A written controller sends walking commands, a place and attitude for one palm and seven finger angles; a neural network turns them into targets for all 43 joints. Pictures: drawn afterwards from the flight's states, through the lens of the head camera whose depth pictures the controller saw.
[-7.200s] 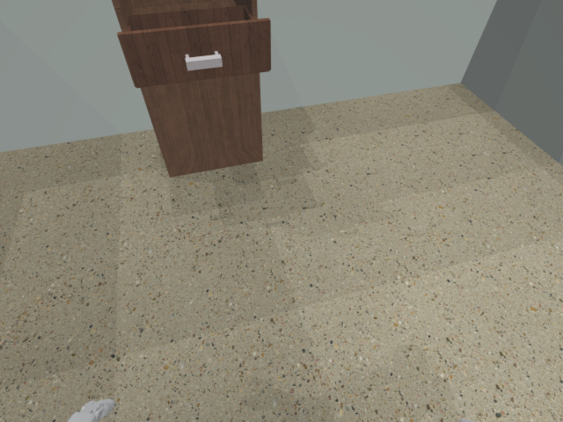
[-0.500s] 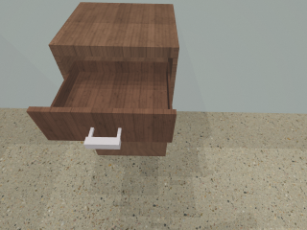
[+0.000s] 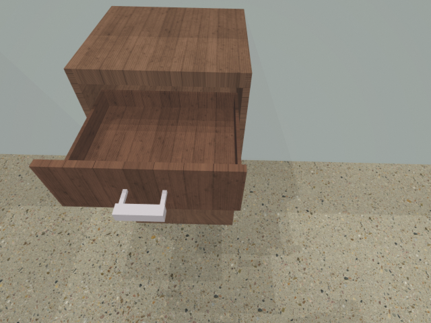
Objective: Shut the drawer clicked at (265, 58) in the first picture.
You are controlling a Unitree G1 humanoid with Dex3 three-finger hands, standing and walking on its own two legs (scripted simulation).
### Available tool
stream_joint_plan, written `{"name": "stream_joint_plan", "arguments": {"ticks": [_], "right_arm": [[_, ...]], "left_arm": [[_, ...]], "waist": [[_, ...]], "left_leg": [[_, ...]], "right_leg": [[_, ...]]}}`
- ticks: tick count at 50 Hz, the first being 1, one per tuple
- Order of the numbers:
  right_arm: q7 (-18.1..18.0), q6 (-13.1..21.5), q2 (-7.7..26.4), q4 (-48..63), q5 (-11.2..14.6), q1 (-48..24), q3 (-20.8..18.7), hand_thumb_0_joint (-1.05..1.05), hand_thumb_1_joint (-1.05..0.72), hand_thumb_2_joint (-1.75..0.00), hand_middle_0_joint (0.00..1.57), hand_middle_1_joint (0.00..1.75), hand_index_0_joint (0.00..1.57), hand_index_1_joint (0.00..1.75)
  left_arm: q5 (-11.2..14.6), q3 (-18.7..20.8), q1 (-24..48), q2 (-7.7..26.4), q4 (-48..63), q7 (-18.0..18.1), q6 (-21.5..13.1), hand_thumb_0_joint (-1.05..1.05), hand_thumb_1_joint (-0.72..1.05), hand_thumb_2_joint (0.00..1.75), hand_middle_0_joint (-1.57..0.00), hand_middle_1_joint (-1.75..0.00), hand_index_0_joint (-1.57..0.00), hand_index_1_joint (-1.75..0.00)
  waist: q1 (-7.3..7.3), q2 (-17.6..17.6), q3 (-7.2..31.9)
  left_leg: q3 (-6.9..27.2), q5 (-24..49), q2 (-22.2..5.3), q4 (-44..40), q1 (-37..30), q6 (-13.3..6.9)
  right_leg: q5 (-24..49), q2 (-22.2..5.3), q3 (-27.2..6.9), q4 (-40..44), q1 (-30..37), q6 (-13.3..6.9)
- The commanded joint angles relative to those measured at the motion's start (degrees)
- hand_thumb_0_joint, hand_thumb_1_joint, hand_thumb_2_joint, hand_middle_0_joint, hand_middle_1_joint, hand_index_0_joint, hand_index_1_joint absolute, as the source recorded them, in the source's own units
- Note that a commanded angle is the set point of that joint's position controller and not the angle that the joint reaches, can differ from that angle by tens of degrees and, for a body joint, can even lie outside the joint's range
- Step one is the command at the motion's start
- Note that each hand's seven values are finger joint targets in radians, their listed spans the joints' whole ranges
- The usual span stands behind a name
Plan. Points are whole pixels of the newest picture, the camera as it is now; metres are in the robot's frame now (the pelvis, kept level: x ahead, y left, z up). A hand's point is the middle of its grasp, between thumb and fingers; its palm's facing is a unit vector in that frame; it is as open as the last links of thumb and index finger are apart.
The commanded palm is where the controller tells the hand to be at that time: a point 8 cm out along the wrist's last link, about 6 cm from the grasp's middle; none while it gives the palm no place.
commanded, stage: come to a stop and stand still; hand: left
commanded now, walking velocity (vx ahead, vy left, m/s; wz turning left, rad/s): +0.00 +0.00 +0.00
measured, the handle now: (142, 203) +0.36 +0.19 -0.03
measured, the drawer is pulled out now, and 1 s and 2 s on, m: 0.29 0.29 0.29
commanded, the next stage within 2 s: look again from close up in 0.18 s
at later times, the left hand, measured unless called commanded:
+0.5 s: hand out of the picture +0.00 +0.18 -0.19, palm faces +0.00 -0.98 -0.20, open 7.4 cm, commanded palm none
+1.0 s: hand out of the picture -0.04 +0.24 -0.18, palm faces -0.01 -0.98 -0.19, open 7.4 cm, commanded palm none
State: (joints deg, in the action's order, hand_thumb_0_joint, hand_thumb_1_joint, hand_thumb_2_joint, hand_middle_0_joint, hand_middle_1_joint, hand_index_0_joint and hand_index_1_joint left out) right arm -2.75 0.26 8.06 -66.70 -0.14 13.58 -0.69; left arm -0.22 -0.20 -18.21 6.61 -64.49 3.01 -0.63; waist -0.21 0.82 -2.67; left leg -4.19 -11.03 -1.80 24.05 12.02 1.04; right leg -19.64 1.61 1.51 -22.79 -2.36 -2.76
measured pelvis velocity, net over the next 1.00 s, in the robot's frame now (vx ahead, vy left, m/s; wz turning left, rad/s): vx -0.02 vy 0.06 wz -0.01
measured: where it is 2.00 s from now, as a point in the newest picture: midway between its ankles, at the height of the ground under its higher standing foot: outside the picture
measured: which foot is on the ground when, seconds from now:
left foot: down 0.00-1.00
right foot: down 0.00-1.00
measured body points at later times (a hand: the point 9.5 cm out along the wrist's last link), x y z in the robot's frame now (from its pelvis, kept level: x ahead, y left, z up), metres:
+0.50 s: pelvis +0.00 +0.01 -0.01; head +0.01 +0.02 +0.44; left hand +0.00 +0.23 -0.17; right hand +0.02 -0.22 -0.16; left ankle +0.02 +0.13 -0.74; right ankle -0.08 -0.08 -0.74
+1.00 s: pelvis -0.02 +0.06 +0.00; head +0.00 +0.07 +0.44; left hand -0.04 +0.29 -0.17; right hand +0.00 -0.17 -0.15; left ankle +0.02 +0.13 -0.74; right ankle -0.08 -0.08 -0.74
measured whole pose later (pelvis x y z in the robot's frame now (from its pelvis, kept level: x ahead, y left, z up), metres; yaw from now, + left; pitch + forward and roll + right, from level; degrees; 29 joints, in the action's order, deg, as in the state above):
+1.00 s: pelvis -0.02 +0.06 +0.00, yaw +0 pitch +0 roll +0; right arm -0.4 -0.7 9.1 -60.7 -0.7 14.9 0.1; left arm -1.4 -1.2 -20.3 10.9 -59.9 2.1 0.6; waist -0.3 2.2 -2.1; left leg -5.1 -11.1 2.7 26.7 15.9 -4.5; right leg -23.4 -2.5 0.2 -29.0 -7.5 -1.1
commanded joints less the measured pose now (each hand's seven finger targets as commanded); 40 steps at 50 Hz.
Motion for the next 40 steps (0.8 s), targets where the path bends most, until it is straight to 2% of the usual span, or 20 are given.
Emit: {"name": "stream_joint_plan", "arguments": {"ticks": [1,5,13,14,15,16,17,18,19,21,23,24,25,26,27,28,30,33,39,40], "right_arm": [[0.0,0.4,4.3,1.4,-0.1,3.6,-0.4,0.0,-0.9,-0.9,0.2,0.3,0.2,0.3],[-0.1,0.3,4.5,1.2,0.0,3.4,-0.4,0.0,-0.9,-0.9,0.2,0.3,0.2,0.3],[-0.2,0.2,4.6,1.1,-0.2,3.6,-0.3,0.0,-0.9,-0.9,0.2,0.3,0.2,0.3],[0.7,1.6,6.2,6.4,0.0,-2.1,-0.1,0.0,-0.9,-0.9,0.2,0.3,0.2,0.3],[1.0,1.1,4.8,9.0,-0.4,-0.2,0.0,0.0,-0.9,-0.9,0.2,0.3,0.2,0.3],[0.8,0.9,3.1,7.6,-0.6,3.4,0.1,0.0,-0.9,-0.9,0.2,0.3,0.2,0.3],[0.8,1.2,4.0,7.1,-0.8,6.6,-0.3,0.0,-0.9,-0.9,0.2,0.3,0.2,0.3],[0.8,1.3,4.9,7.5,-0.7,7.4,-0.5,0.0,-0.9,-0.9,0.2,0.3,0.2,0.3],[0.7,1.3,5.7,8.0,-0.5,7.1,-0.6,0.0,-0.9,-0.9,0.2,0.3,0.2,0.3],[0.7,1.1,6.4,8.6,-0.5,6.0,-0.6,0.0,-0.9,-0.9,0.2,0.3,0.2,0.3],[0.8,0.5,5.9,9.2,-0.3,3.5,-0.4,0.0,-0.9,-0.9,0.2,0.3,0.2,0.3],[1.0,0.3,5.7,9.5,-0.3,2.6,-0.2,0.0,-0.9,-0.9,0.2,0.3,0.2,0.3],[1.0,0.2,5.9,9.7,-0.6,2.7,-0.1,0.0,-0.9,-0.9,0.2,0.3,0.2,0.3],[1.0,0.3,6.0,9.6,-0.5,2.4,0.0,0.0,-0.9,-0.9,0.2,0.3,0.2,0.3],[1.1,0.3,6.5,9.6,-0.5,2.5,0.0,0.0,-0.9,-0.9,0.2,0.3,0.2,0.3],[1.1,0.3,6.8,9.7,-0.5,2.6,-0.1,0.0,-0.9,-0.9,0.2,0.3,0.2,0.3],[1.3,0.3,7.5,9.8,-0.6,2.7,-0.2,0.0,-0.9,-0.9,0.2,0.3,0.2,0.3],[1.5,0.3,8.0,10.1,-0.7,2.1,-0.2,0.0,-0.9,-0.9,0.2,0.3,0.2,0.3],[1.7,0.5,9.1,10.4,-0.6,2.6,-0.3,0.0,-0.9,-0.9,0.2,0.3,0.2,0.3],[1.7,0.6,9.2,10.4,-0.5,2.7,-0.3,0.0,-0.9,-0.9,0.2,0.3,0.2,0.3]], "left_arm": [[-0.2,1.3,-6.2,5.5,0.3,0.1,-0.2,0.0,0.9,0.9,-0.2,-0.3,-0.2,-0.3],[-0.2,1.4,-6.1,5.9,0.6,0.1,-0.2,0.0,0.9,0.9,-0.2,-0.3,-0.2,-0.3],[-0.1,1.4,-6.0,6.2,0.4,0.2,-0.1,0.0,0.9,0.9,-0.2,-0.3,-0.2,-0.3],[-1.6,1.1,-9.5,7.4,0.3,2.1,-2.7,0.0,0.9,0.9,-0.2,-0.3,-0.2,-0.3],[-1.5,1.9,-7.8,10.2,2.2,2.1,-3.0,0.0,0.9,0.9,-0.2,-0.3,-0.2,-0.3],[-0.8,1.6,-7.7,10.3,3.1,1.6,-3.2,0.0,0.9,0.9,-0.2,-0.3,-0.2,-0.3],[-0.5,1.1,-6.4,9.6,3.8,1.4,-3.2,0.0,0.9,0.9,-0.2,-0.3,-0.2,-0.3],[-0.3,1.2,-5.7,9.1,4.9,1.3,-3.2,0.0,0.9,0.9,-0.2,-0.3,-0.2,-0.3],[-0.1,1.2,-5.4,9.0,5.7,1.1,-3.1,0.0,0.9,0.9,-0.2,-0.3,-0.2,-0.3],[-0.2,1.0,-5.4,7.7,6.8,1.0,-2.1,0.0,0.9,0.9,-0.2,-0.3,-0.2,-0.3],[-0.4,0.9,-5.3,7.3,7.1,0.7,-1.3,0.0,0.9,0.9,-0.2,-0.3,-0.2,-0.3],[-0.4,0.8,-5.3,7.6,7.2,0.6,-1.1,0.0,0.9,0.9,-0.2,-0.3,-0.2,-0.3],[-0.6,0.7,-4.8,7.7,7.6,0.4,-0.6,0.0,0.9,0.9,-0.2,-0.3,-0.2,-0.3],[-0.7,0.8,-5.3,7.9,7.4,0.5,-0.6,0.0,0.9,0.9,-0.2,-0.3,-0.2,-0.3],[-0.6,0.7,-5.1,8.0,7.4,0.5,-0.5,0.0,0.9,0.9,-0.2,-0.3,-0.2,-0.3],[-0.5,0.6,-4.7,7.8,7.6,0.4,-0.5,0.0,0.9,0.9,-0.2,-0.3,-0.2,-0.3],[-0.5,0.5,-3.5,7.9,8.2,0.2,-0.1,0.0,0.9,0.9,-0.2,-0.3,-0.2,-0.3],[-0.6,0.4,-3.3,8.2,8.4,0.0,0.1,0.0,0.9,0.9,-0.2,-0.3,-0.2,-0.3],[-0.7,0.4,-3.7,8.5,8.5,-0.3,0.2,0.0,0.9,0.9,-0.2,-0.3,-0.2,-0.3],[-0.7,0.4,-3.8,8.7,8.5,-0.4,0.3,0.0,0.9,0.9,-0.2,-0.3,-0.2,-0.3]], "waist": [[0.12,0.1,-1.1],[-0.02,1.6,-1.2],[0.12,0.4,-0.5],[-1.65,2.2,-3.0],[1.45,1.4,-3.4],[1.82,3.5,0.1],[3.24,4.8,4.6],[3.23,6.9,8.1],[2.92,8.0,9.6],[1.84,5.6,6.0],[0.93,1.1,-0.5],[0.66,0.2,-2.8],[0.68,-4.7,-3.7],[0.31,-3.7,-3.6],[0.33,-1.3,-3.2],[0.36,-0.7,-2.5],[0.39,-1.3,-3.6],[0.22,-1.2,-3.7],[0.11,-2.6,0.1],[-0.16,-3.7,0.0]], "left_leg": [[4.8,13.8,-4.6,-1.1,-6.4,-1.9],[4.6,13.3,-4.4,-1.0,-6.2,-1.8],[4.3,14.7,-4.4,-0.6,-6.9,-1.7],[0.6,12.3,-3.3,15.1,0.1,-1.0],[-0.2,-0.6,0.2,12.6,5.6,-0.7],[-0.7,-5.4,0.7,8.9,3.7,-2.3],[-0.4,-1.3,0.7,8.2,2.0,-2.7],[0.5,3.9,0.3,8.5,0.0,-3.1],[1.6,8.1,-0.5,8.8,-1.7,-3.5],[3.0,13.1,-2.7,8.7,-2.4,-3.9],[4.2,9.3,-3.2,6.9,-0.3,-3.4],[4.8,7.1,-3.0,5.8,0.7,-3.3],[5.0,10.0,-3.0,5.1,0.2,-3.3],[5.8,12.2,-3.2,5.5,0.5,-3.7],[6.1,11.2,-3.5,5.1,0.8,-3.8],[6.6,9.0,-3.4,4.2,0.5,-3.8],[7.8,5.1,-3.7,1.8,1.2,-4.2],[8.9,-1.2,-3.5,-0.7,1.9,-4.2],[11.3,-3.2,-4.5,-4.3,-0.1,-4.8],[11.9,-3.3,-5.0,-5.5,0.1,-5.0]], "right_leg": [[22.3,-7.8,-5.5,4.9,-7.1,1.5],[23.5,-7.6,-5.2,5.0,-6.4,1.9],[26.2,-8.0,-5.1,4.5,-5.5,1.8],[55.7,-11.6,-10.1,4.9,-9.4,6.3],[73.3,-13.3,-8.7,-0.4,-2.5,4.6],[77.3,-13.9,-8.1,-3.8,0.5,3.6],[75.5,-12.3,-5.8,-7.0,2.1,1.4],[71.4,-11.0,-4.9,-8.4,3.1,0.4],[65.6,-10.1,-4.8,-8.4,2.4,0.3],[47.7,-8.5,-5.0,-6.7,-3.2,0.0],[31.4,-8.0,-5.9,-2.5,-8.1,-0.4],[25.1,-7.7,-6.4,-0.9,-9.8,-0.4],[21.7,-6.9,-6.0,-1.1,-10.1,-0.6],[20.4,-6.3,-5.7,-1.1,-9.6,-0.4],[17.8,-6.3,-5.5,-0.6,-9.2,-0.4],[14.6,-6.3,-5.8,-0.2,-9.2,-0.4],[8.0,-5.7,-5.1,0.4,-9.9,-0.2],[2.4,-5.8,-5.1,1.3,-10.5,0.0],[1.5,-5.5,-3.1,0.3,-9.1,0.9],[1.1,-5.2,-2.4,-0.2,-8.8,1.1]]}}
